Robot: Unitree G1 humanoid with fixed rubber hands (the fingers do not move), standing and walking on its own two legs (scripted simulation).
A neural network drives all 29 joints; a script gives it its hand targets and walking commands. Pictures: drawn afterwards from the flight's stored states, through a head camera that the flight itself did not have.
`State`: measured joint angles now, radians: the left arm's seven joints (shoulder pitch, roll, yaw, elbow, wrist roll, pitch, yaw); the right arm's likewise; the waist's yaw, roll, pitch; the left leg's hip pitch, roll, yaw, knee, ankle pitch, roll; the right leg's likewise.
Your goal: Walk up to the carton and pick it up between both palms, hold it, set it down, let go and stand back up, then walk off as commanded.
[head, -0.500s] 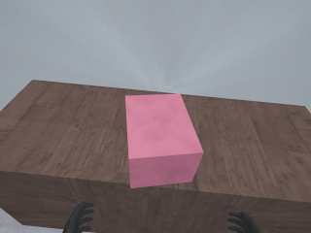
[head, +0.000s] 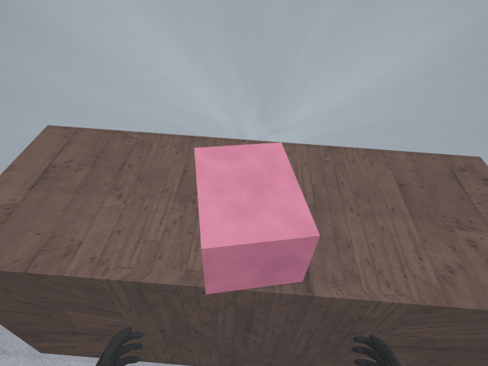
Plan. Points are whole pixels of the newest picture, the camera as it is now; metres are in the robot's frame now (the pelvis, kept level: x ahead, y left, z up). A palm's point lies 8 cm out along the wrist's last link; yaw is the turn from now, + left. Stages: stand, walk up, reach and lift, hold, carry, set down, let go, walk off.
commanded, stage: set down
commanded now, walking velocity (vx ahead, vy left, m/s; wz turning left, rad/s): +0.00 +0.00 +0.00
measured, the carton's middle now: (246, 212) +0.49 +0.00 -0.06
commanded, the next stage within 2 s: let go in 0.06 s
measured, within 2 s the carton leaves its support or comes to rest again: neither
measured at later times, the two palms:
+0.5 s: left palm out of the picture +0.15 +0.24 -0.08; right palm out of the picture +0.15 -0.22 -0.08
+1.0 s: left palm out of the picture +0.09 +0.31 -0.11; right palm out of the picture +0.10 -0.29 -0.09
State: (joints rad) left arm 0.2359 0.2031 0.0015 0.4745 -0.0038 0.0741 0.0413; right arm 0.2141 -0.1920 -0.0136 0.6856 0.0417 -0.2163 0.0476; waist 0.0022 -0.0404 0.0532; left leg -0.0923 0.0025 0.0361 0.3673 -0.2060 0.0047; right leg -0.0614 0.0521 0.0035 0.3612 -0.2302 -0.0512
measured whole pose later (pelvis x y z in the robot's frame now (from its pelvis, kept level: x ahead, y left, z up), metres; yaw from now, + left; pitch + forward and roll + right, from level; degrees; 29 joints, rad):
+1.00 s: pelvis +0.00 +0.01 +0.00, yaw +1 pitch -4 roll -1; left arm 0.19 0.37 0.01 0.93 0.02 -0.02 0.00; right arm 0.19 -0.36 -0.02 0.91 -0.02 -0.01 0.00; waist 0.01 -0.02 0.01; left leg -0.13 0.00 0.03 0.44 -0.25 0.03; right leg -0.07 0.04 -0.01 0.38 -0.25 -0.03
